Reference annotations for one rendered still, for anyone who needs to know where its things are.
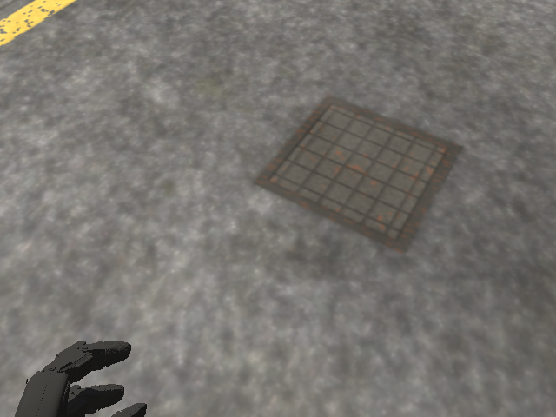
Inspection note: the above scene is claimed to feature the left robot hand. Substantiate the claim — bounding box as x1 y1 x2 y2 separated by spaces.
15 341 147 417

